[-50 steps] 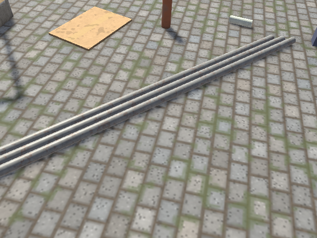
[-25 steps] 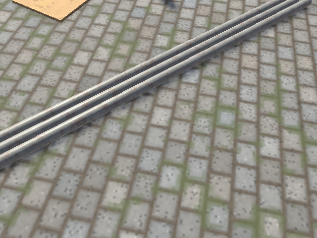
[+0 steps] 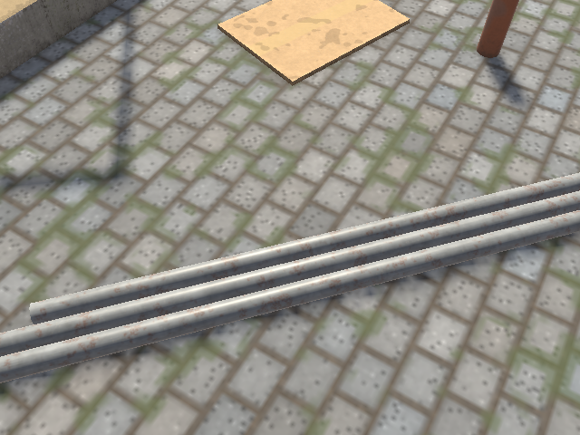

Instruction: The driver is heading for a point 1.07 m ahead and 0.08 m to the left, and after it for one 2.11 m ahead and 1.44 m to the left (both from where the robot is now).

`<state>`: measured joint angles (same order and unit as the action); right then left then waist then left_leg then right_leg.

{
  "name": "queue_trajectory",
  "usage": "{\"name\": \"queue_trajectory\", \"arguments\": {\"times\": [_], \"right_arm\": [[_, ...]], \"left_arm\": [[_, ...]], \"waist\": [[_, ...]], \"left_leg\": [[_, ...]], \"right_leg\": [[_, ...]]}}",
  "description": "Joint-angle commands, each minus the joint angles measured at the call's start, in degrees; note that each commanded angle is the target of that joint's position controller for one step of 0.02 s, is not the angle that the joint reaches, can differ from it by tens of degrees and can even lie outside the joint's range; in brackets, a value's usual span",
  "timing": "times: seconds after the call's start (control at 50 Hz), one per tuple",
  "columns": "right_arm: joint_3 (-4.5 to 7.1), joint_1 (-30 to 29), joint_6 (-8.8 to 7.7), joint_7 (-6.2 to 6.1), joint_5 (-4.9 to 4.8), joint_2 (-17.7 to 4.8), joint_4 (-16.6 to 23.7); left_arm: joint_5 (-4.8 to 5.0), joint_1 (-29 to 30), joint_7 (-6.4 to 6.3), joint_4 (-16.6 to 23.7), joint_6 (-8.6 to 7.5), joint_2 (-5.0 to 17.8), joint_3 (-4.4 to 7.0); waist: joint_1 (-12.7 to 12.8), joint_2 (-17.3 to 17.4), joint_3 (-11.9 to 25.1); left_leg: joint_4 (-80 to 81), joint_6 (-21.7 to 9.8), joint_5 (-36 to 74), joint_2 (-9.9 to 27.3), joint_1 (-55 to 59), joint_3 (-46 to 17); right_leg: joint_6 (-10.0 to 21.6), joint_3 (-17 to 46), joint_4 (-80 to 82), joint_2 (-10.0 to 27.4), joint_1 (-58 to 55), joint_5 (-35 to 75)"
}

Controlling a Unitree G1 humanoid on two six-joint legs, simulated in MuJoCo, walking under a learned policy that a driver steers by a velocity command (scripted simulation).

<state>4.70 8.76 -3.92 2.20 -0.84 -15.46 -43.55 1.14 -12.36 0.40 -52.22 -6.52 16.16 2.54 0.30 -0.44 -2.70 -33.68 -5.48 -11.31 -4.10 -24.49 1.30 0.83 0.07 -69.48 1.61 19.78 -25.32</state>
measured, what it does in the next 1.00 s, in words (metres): walks ahead, turning left: right foot, then left foot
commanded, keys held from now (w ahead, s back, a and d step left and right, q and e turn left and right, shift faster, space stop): w+q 0.40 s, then w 0.44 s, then w+e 0.16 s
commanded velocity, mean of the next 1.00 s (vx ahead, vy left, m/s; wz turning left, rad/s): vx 0.50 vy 0.00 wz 0.33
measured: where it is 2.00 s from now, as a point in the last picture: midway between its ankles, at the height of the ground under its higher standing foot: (236, 223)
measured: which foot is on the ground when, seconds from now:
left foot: down 0.00-0.40, up 0.42-0.84, down 0.86-1.00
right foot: up 0.00-0.36, down 0.38-0.86, up 0.88-1.00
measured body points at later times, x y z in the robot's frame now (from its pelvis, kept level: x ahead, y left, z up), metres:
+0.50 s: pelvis +0.28 -0.03 +0.01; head +0.30 -0.02 +0.46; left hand +0.37 +0.27 -0.08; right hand +0.43 -0.28 -0.11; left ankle +0.14 +0.07 -0.64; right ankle +0.36 -0.12 -0.72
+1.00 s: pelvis +0.50 +0.10 +0.01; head +0.52 +0.13 +0.46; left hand +0.48 +0.39 -0.12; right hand +0.72 -0.10 -0.08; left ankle +0.50 +0.20 -0.72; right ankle +0.49 -0.06 -0.62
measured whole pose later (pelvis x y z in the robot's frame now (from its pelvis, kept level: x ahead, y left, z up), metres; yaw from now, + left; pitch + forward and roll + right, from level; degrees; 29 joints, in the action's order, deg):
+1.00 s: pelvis +0.50 +0.10 +0.01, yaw +18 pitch +2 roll +0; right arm 2.5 13.1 -3.7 1.1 0.7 -14.4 -39.7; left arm 2.0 -17.5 0.9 -48.5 -3.7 17.2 2.6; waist 0.7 -2.0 -0.6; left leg -27.8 -2.5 -11.7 -0.1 -17.8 3.6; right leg -0.2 1.7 -70.2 3.2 28.0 -21.0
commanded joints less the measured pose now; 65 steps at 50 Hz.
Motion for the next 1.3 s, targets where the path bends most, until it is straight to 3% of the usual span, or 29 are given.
{"name": "queue_trajectory", "arguments": {"times": [0.02, 0.08, 0.18, 0.3, 0.36, 0.38, 0.4, 0.42, 0.44, 0.48, 0.5, 0.56, 0.66, 0.76, 0.8, 0.84, 0.86, 0.88, 0.9, 0.92, 0.98, 1.04, 1.1, 1.16, 1.18, 1.22, 1.24, 1.26, 1.3], "right_arm": [[1.41, 3.22, -0.70, -0.68, 0.44, -6.25, 3.85], [1.66, 3.56, -1.00, -1.42, 0.06, -7.77, 4.21], [2.26, 8.83, -0.41, -2.93, -0.52, -9.40, 3.42], [2.04, 12.72, 0.31, -3.18, -0.66, -8.89, 2.30], [1.65, 10.48, 0.93, -3.46, -0.57, -7.97, 3.31], [0.69, 9.03, 0.78, -3.28, -0.14, -5.54, 4.46], [-0.35, 12.86, 0.32, -3.26, -0.37, -2.39, 6.01], [-0.86, 18.02, -0.08, -3.34, -1.21, -3.08, 6.46], [0.25, 15.81, 0.05, -3.30, -1.73, -8.21, 5.08], [0.29, 7.79, 0.36, -3.13, -0.30, -7.99, 6.44], [0.42, 6.43, 0.35, -2.99, 0.10, -7.18, 6.90], [-0.35, 7.19, 0.54, -2.44, -0.27, -4.05, 7.18], [-1.90, -0.64, -0.35, -1.62, 0.37, -1.85, 9.52], [-1.79, -7.89, -0.58, -0.67, -0.57, -3.30, 11.82], [-1.44, -6.52, -0.48, -0.35, -0.21, -4.13, 11.86], [0.61, 4.51, -0.25, -0.74, 0.43, -7.34, 8.60], [1.92, 14.41, 0.02, -1.46, 1.05, -10.72, 6.80], [2.96, 18.22, 0.54, -2.05, 2.00, -17.07, 6.51], [2.28, 20.92, 0.56, -1.73, 1.53, -13.47, 5.92], [1.31, 17.36, 0.35, -1.57, 1.18, -10.71, 5.76], [-0.55, 7.66, -0.44, -1.12, 1.73, -4.79, 5.83], [-0.30, 7.48, -1.59, -1.10, 2.72, -4.37, 3.28], [-0.43, 9.47, -1.44, -2.03, 2.64, -3.63, 0.65], [-0.59, 11.09, -0.49, -3.19, 2.63, -3.50, -0.91], [-0.46, 10.33, -0.78, -3.65, 2.81, -4.45, -0.61], [0.03, 10.36, -0.72, -4.35, 2.30, -7.08, -0.93], [0.55, 13.22, -0.85, -4.20, 1.92, -9.06, -1.97], [0.66, 13.67, -0.90, -4.38, 1.53, -9.22, -3.27], [1.07, 11.79, -0.50, -3.92, 0.89, -10.45, -2.25]], "left_arm": [[-0.79, 2.39, -0.15, 5.70, -1.88, 8.24, 2.07], [-1.79, 2.64, -0.47, 7.01, 0.22, 5.85, 1.98], [-1.67, 12.76, -0.43, 10.73, 0.40, 3.21, 1.01], [-0.77, 18.10, 0.70, 14.21, -0.86, 5.85, 1.52], [-0.83, 10.17, 0.59, 12.50, -1.85, 7.95, 2.81], [-1.74, 2.53, 0.22, 11.33, -2.15, 10.25, 3.71], [-2.75, -6.63, -0.33, 10.60, -1.80, 15.08, 5.03], [-1.71, -9.03, 0.18, 8.79, -1.00, 14.46, 5.08], [-0.89, -6.35, 0.23, 9.97, -0.70, 9.08, 3.72], [-1.53, -1.73, 0.34, 10.25, 0.17, 5.60, 2.42], [-1.91, -0.31, 0.40, 10.05, 0.17, 4.56, 1.97], [-1.47, -0.42, 0.56, 8.83, -0.29, 5.31, 2.13], [-0.33, -2.36, 0.34, 7.49, 0.14, 8.72, 2.95], [0.59, -7.22, 0.57, 5.58, 1.58, 10.42, 3.04], [0.88, -7.61, 0.34, 5.04, 2.45, 11.04, 3.02], [0.93, -7.34, 0.09, 4.87, 3.01, 10.38, 2.49], [0.12, -6.67, 0.06, 5.96, 2.79, 7.75, 1.31], [-0.97, -10.71, 0.26, 7.76, 1.55, 0.76, -0.76], [0.69, -10.98, 0.39, 6.44, 0.66, 5.10, 0.10], [1.94, -7.79, 0.55, 7.45, 0.51, 7.57, 0.97], [0.75, -4.47, 0.39, 7.87, 2.13, 6.41, 1.45], [0.84, -7.77, -0.13, 6.29, 4.85, 2.54, 1.24], [0.52, -4.36, -1.11, 8.03, 5.90, 1.59, 1.26], [0.27, 1.88, -0.66, 12.02, 5.49, 1.12, 0.72], [-0.04, 4.93, -0.33, 13.34, 4.88, 1.91, 0.81], [-0.53, 10.91, 1.21, 16.61, 4.25, -0.41, -0.33], [-0.97, 12.34, 1.74, 17.48, 4.36, -1.85, -0.77], [-0.29, 10.44, 2.35, 18.26, 4.17, -0.71, -0.12], [-0.80, 6.73, 3.00, 17.74, 4.31, 1.03, 0.57]], "waist": [[-0.30, 0.89, 7.49], [1.34, 1.34, 5.59], [-2.41, 4.04, 3.44], [-4.09, 6.34, 2.80], [0.45, 8.67, 5.72], [4.19, 7.17, 11.78], [5.29, -3.41, 20.86], [3.27, -18.63, 24.18], [4.03, -10.69, 16.05], [3.27, -2.47, 5.35], [1.94, -3.03, 3.16], [-0.04, -5.11, 2.62], [1.80, -3.55, 2.29], [4.20, -4.76, 0.70], [2.55, -5.64, 1.27], [-3.82, -3.79, 7.39], [-8.39, -0.26, 14.15], [-6.00, 14.76, 19.15], [-8.27, 12.22, 22.71], [-7.13, 9.20, 13.95], [-1.65, 7.50, 3.71], [0.74, 8.10, 1.63], [0.52, 5.78, -0.84], [-0.10, 3.01, -2.45], [-0.53, 1.55, -2.86], [-2.50, 2.64, -2.63], [-4.20, 5.38, -1.86], [-2.15, 4.81, -1.53], [-0.45, 5.68, 1.77]], "left_leg": [[18.07, -11.95, 14.49, 16.14, 20.70, -24.78], [20.59, -11.87, 19.57, 13.47, 12.68, -19.85], [20.10, -8.09, 14.07, 9.32, 10.69, -15.57], [14.17, -6.04, 8.00, 11.69, 16.62, -23.02], [6.65, -4.03, 13.21, 10.07, 17.61, -25.05], [-3.69, -2.02, 13.54, 7.26, 12.91, -22.19], [-22.75, 2.30, 0.91, 0.56, -3.21, -14.62], [-35.45, 3.85, -23.23, -0.63, -16.90, -11.79], [-40.98, 4.29, -20.10, 3.06, -21.54, -13.23], [-39.31, 4.41, -12.15, 6.49, -19.83, -9.82], [-36.24, 4.20, -9.96, 8.04, -17.95, -9.69], [-29.43, 4.50, -7.74, 9.46, -13.85, -7.24], [-11.64, 5.34, 4.90, 10.09, -11.09, -3.44], [-0.92, 4.57, 7.44, 7.70, -7.12, -1.32], [1.65, 2.91, 4.02, 6.42, -3.56, -0.41], [5.96, 0.42, 4.76, 3.29, 13.30, 2.06], [5.09, -2.43, 6.87, 10.50, 29.35, -6.05], [9.63, -10.04, 6.90, 26.74, 45.11, -31.57], [14.38, -13.01, -1.29, 29.32, 44.56, -42.09], [15.07, -11.18, -3.48, 27.59, 38.62, -33.98], [20.95, -6.98, -1.94, 20.10, 20.14, -17.73], [24.24, -7.07, 6.78, 20.13, 14.35, -10.11], [24.63, -6.56, 8.24, 20.74, 16.15, -4.97], [24.43, -5.14, 8.35, 19.67, 19.14, -0.15], [25.21, -4.42, 9.52, 18.37, 17.76, 2.23], [28.19, -2.93, 11.68, 16.47, 13.76, 8.00], [29.58, -4.72, 18.79, 19.85, 15.83, 6.85], [25.62, -3.73, 24.80, 22.18, 23.34, 6.97], [17.95, -3.57, 49.54, 21.53, 26.08, 10.78]], "right_leg": [[0.48, 5.08, 2.22, 5.04, 18.76, 5.11], [-2.04, 3.28, 10.54, 4.46, 14.40, 9.00], [-3.85, 2.52, 31.37, 0.67, 12.63, 26.18], [-2.16, 4.08, 41.79, -1.82, 9.29, 25.46], [0.64, 2.69, 46.16, -2.43, -2.03, 21.80], [3.71, 6.87, 44.49, 3.05, -15.00, 22.29], [10.80, 23.88, 44.37, 15.81, -36.26, 18.71], [16.30, 44.60, 50.09, 23.67, -43.23, 7.28], [14.48, 41.06, 51.93, 21.78, -36.75, -0.59], [11.51, 26.45, 54.39, 16.39, -21.23, 6.13], [11.12, 22.35, 55.94, 14.32, -16.37, 10.37], [12.00, 14.66, 59.40, 11.88, -11.15, 19.29], [11.60, 6.06, 61.15, 10.32, -11.04, 27.93], [9.61, 4.91, 58.81, 11.69, -14.81, 26.50], [8.62, 5.60, 55.82, 13.45, -17.02, 29.04], [5.97, 1.39, 41.64, 9.94, -14.87, 43.93], [3.26, -0.97, 25.81, 6.90, -4.68, 38.04], [-0.86, -2.93, 3.91, -1.92, 17.03, 1.35], [-0.78, 6.02, -5.96, -2.17, 23.54, -7.58], [-0.52, 6.25, -8.77, 0.44, 28.42, -4.35], [-1.03, 4.62, -3.39, 5.60, 23.23, 6.97], [-2.82, 4.08, -9.77, 4.49, 21.97, 9.61], [-3.49, 6.26, -14.85, 4.12, 31.60, 11.06], [-3.38, 6.83, -9.21, 4.19, 38.94, 15.26], [-3.08, 5.54, -1.04, 3.87, 36.08, 20.85], [-2.25, -1.32, 15.98, 3.92, 24.76, 25.41], [-1.31, -6.22, 13.00, 1.97, 22.74, 18.06], [0.48, -0.84, 13.79, 5.17, 26.32, 22.21], [3.76, -8.36, 14.63, -0.33, 18.99, 13.03]]}}
Keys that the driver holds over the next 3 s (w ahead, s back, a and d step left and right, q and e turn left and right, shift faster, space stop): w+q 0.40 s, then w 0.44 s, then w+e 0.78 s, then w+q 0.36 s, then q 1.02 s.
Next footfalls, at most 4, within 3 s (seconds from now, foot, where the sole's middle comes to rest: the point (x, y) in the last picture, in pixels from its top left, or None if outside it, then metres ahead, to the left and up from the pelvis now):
0.38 right None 0.40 -0.11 -0.76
0.86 left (203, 390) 0.54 0.22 -0.76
1.36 right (282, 255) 0.87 0.05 -0.70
1.90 left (201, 188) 1.15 0.29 -0.76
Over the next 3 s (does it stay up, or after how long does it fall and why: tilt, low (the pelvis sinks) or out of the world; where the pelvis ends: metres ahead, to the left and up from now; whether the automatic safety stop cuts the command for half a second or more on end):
stays up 1.26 0.28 0.02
